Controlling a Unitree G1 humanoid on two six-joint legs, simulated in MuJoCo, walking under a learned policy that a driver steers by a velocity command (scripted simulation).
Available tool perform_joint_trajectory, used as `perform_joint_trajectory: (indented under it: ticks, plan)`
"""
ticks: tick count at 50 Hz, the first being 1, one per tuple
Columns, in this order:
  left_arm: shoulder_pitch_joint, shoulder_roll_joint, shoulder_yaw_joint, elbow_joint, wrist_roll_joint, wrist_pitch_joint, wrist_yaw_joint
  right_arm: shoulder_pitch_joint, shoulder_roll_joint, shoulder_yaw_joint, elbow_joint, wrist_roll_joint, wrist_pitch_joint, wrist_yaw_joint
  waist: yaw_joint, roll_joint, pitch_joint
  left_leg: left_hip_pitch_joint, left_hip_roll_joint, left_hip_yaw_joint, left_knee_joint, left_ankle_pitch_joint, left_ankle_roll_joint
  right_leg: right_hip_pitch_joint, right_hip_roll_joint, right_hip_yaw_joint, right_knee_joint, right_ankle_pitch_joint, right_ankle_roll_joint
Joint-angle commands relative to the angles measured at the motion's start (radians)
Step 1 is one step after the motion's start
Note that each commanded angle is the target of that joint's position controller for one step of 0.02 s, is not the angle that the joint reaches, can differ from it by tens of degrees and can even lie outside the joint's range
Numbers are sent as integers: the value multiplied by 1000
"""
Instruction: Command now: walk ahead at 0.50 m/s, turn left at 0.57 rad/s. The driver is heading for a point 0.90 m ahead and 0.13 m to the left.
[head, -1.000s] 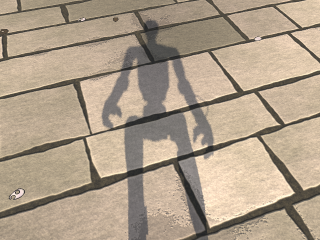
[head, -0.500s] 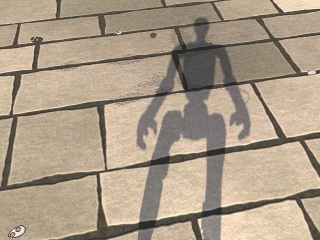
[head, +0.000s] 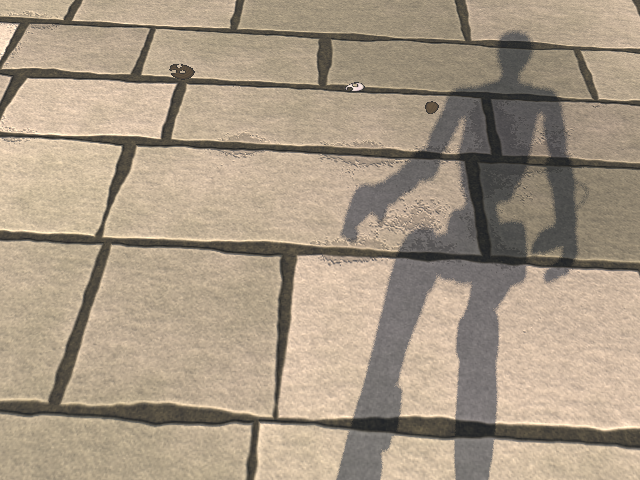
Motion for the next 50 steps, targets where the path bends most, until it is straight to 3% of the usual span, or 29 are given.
perform_joint_trajectory:
  ticks: [1,4,9,11,12,13,14,15,16,17,18,19,20,21,24,27,30,34,37,38,39,40,41,42,43,44,46,48,50]
  plan:
    - [-25,61,15,-69,9,6,5,-22,-178,-46,-79,7,-16,-23,23,53,-48,-11,232,-215,-154,267,175,-3,17,-21,-191,175,37]
    - [-125,41,6,-103,-2,-1,-4,21,-179,-47,-69,11,-6,-31,-23,92,-44,-36,192,-195,-135,166,123,73,70,-31,-403,359,35]
    - [-189,86,19,-145,-16,-19,-23,80,-165,-44,-48,16,9,-37,-37,120,-44,92,243,-326,-29,88,99,97,98,11,-535,317,3]
    - [-143,108,30,-138,-18,-30,-26,65,-168,-46,-53,13,16,-41,-5,152,-53,127,259,-377,33,130,86,156,102,8,-555,227,-25]
    - [-64,123,41,-118,-16,-35,-22,46,-155,-41,-61,12,18,-41,40,157,-84,116,231,-371,96,181,67,266,107,-12,-598,234,-50]
    - [53,158,55,-100,-1,-41,-16,33,-113,-25,-76,6,15,-36,97,132,-183,55,180,-327,261,193,35,477,36,36,-582,239,-98]
    - [204,215,71,-88,11,-37,-7,55,-63,-9,-101,-3,12,-36,137,-2,-324,-147,87,-215,553,0,-17,778,-147,255,-576,160,-174]
    - [254,253,81,-53,7,-22,-17,186,-45,4,-124,25,3,-35,72,-337,-398,-457,12,-138,813,-469,-61,979,-328,694,-672,-49,-305]
    - [212,145,57,-78,-15,-15,-17,165,-151,-15,-92,34,7,-36,91,-195,-292,-555,100,-161,923,-409,-75,908,-315,676,-701,-232,-276]
    - [170,96,43,-87,-16,-6,-12,60,-188,-26,-104,25,12,-34,114,-98,-166,-568,132,-125,937,-316,-82,775,-267,497,-716,-189,-230]
    - [125,91,38,-89,-5,1,-11,12,-174,-27,-115,13,15,-35,94,-36,-104,-534,163,-100,912,-248,-86,655,-225,386,-739,-73,-210]
    - [103,71,31,-83,0,4,-11,-18,-157,-29,-125,5,16,-31,80,-25,-53,-513,189,-99,869,-205,-84,572,-188,301,-768,21,-202]
    - [93,71,29,-76,6,1,-9,-6,-136,-28,-132,13,20,-25,55,-68,-45,-470,215,-93,846,-179,-84,514,-173,239,-792,79,-202]
    - [89,65,29,-69,2,-4,-10,0,-115,-24,-133,19,26,-21,50,-81,-39,-453,226,-78,823,-171,-86,487,-158,184,-816,119,-207]
    - [99,99,42,-46,-7,-12,-9,-45,-81,-15,-166,14,36,-19,47,-65,-25,-495,242,-60,732,-106,-103,480,-165,73,-859,236,-230]
    - [103,126,52,-31,-5,-6,-7,-92,-73,-9,-179,13,31,-7,58,-38,-27,-498,246,-42,588,35,-110,516,-156,-36,-868,326,-223]
    - [128,145,55,-15,-13,5,-2,-190,-56,0,-203,12,20,13,97,-31,-2,-453,227,13,416,163,-98,535,-137,-136,-864,360,-194]
    - [178,180,65,13,-32,26,0,-280,-63,0,-248,16,21,35,114,-36,29,-436,203,63,296,116,-61,633,-175,-190,-831,420,-168]
    - [180,221,77,17,-47,45,6,-215,-111,-26,-253,6,29,38,46,-71,-38,-267,117,132,258,-35,0,679,-182,-242,-640,844,-141]
    - [173,221,74,18,-50,52,8,-86,-146,-49,-221,6,32,34,-36,-58,-107,-85,74,149,203,-7,33,641,-162,-269,-474,930,-122]
    - [183,188,58,17,-40,51,12,87,-199,-80,-171,10,38,17,-119,-19,-193,200,70,104,172,50,69,480,-126,-286,-247,818,-89]
    - [265,61,13,-31,10,36,-1,149,-315,-97,-155,10,36,-1,-58,247,-297,595,351,-353,175,38,207,43,-5,-275,139,19,-30]
    - [258,72,1,-33,-9,2,-14,172,-291,-79,-178,12,22,5,-67,239,-485,681,496,-774,-15,-135,325,-111,107,-55,337,-335,-20]
    - [139,160,28,-51,-59,-12,-22,142,-223,-57,-163,0,10,15,-100,125,-358,597,463,-631,-53,-136,255,-205,53,-1,372,-253,-35]
    - [90,149,22,-71,-63,-19,-21,83,-202,-48,-158,2,2,15,-71,113,-230,445,426,-489,-58,-73,216,-214,12,-17,310,-169,-48]
    - [73,136,21,-57,-38,-15,-12,6,-161,-33,-159,1,-1,15,-30,44,-146,293,378,-370,-73,14,173,-163,-30,-25,233,-94,-48]
    - [150,132,25,-28,-29,10,-13,-66,-122,-18,-166,-16,-13,13,39,106,-115,118,341,-250,-124,172,163,-23,-70,-12,166,-15,-33]
    - [183,104,23,-3,-31,35,-14,-73,-122,-18,-146,-17,-30,10,59,88,-102,59,325,-158,-173,218,161,6,-69,-21,127,40,-16]
    - [145,81,17,-14,-28,51,-8,-50,-140,-24,-116,-23,-44,3,50,88,-57,47,334,-95,-210,260,160,-52,-70,-8,61,128,4]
